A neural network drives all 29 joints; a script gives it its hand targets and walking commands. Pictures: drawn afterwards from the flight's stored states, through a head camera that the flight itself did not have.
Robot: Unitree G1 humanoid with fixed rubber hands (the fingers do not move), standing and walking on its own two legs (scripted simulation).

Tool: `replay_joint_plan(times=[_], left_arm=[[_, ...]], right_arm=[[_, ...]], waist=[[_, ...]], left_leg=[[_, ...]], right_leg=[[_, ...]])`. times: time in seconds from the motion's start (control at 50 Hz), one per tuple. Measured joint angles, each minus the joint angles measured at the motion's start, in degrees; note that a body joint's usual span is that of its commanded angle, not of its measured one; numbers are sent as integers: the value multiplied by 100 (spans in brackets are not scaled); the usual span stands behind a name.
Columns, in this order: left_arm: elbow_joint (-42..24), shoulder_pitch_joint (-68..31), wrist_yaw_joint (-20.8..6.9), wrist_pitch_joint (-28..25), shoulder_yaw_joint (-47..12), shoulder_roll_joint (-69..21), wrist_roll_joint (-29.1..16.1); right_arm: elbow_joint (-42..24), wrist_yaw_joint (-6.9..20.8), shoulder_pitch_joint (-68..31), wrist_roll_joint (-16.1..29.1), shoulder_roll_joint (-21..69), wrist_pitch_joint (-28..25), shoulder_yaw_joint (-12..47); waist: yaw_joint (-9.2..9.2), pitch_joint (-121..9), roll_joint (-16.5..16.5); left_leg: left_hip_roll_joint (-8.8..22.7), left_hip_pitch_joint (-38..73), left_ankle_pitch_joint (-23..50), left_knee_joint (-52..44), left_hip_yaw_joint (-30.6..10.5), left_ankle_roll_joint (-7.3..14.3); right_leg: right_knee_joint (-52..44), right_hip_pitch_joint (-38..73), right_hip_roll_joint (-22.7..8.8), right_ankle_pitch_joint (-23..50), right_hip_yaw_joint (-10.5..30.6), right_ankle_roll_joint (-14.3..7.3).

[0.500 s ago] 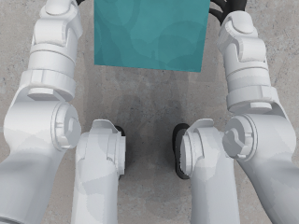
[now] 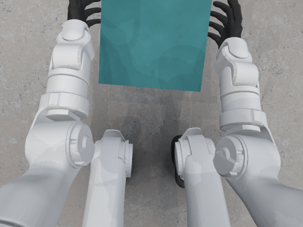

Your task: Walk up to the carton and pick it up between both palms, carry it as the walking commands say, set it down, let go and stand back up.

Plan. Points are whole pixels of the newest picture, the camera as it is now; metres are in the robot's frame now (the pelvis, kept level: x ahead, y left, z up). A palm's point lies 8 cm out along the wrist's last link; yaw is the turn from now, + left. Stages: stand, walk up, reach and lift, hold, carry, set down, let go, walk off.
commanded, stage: reach and lift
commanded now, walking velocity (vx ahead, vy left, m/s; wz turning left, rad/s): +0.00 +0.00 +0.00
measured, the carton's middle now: (152, 39) +0.54 +0.00 -0.20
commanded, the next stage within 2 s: none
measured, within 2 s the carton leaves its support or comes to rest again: neither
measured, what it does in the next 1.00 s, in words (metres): rises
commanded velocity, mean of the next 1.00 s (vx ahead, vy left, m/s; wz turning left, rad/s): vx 0.00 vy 0.00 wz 0.00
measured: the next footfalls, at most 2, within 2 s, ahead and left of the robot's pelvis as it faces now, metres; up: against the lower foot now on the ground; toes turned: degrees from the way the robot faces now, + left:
none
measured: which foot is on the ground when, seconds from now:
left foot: down 0.00-1.00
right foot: down 0.00-1.00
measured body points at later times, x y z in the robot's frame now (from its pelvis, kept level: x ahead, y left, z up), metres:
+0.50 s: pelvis +0.00 +0.00 +0.05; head +0.30 +0.01 +0.38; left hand +0.54 +0.16 -0.04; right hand +0.52 -0.16 -0.04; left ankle +0.10 +0.12 -0.39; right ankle +0.11 -0.14 -0.39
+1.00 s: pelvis +0.01 +0.00 +0.10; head +0.27 +0.02 +0.47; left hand +0.52 +0.16 +0.03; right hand +0.50 -0.16 +0.04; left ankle +0.10 +0.12 -0.39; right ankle +0.11 -0.14 -0.39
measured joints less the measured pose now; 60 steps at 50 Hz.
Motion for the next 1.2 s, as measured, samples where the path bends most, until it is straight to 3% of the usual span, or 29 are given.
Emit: replay_joint_plan(times=[0.08,0.28,0.56,0.82,1.0,1.2], left_arm=[[-62,42,-159,72,74,-48,84],[-224,245,-253,218,259,-180,276],[-330,666,51,261,333,-400,385],[-391,1029,-147,317,389,-569,515],[-441,1329,-5,301,421,-686,578],[-503,1658,2,260,416,-809,590]], right_arm=[[-54,44,32,-73,6,69,-79],[-148,125,162,-239,126,200,-194],[-357,142,591,-441,413,289,-222],[-359,89,923,-565,510,306,-285],[-360,261,1190,-647,615,282,-306],[-473,255,1538,-703,737,264,-280]], waist=[[1,-93,16],[-2,-353,-8],[-42,-711,2],[-48,-982,-12],[-73,-1125,-17],[-74,-1247,5]], left_leg=[[-12,93,76,-180,-10,-2],[-23,360,145,-541,-41,-30],[-61,880,171,-1052,-95,-44],[-64,1465,199,-1543,-100,0],[-78,1926,232,-1932,-147,3],[-74,2462,274,-2378,-165,25]], right_leg=[[-179,93,20,75,20,7],[-528,334,75,160,56,0],[-1024,848,93,177,90,-23],[-1527,1435,119,211,164,-5],[-1916,1899,111,239,173,-29],[-2358,2429,112,283,218,-42]])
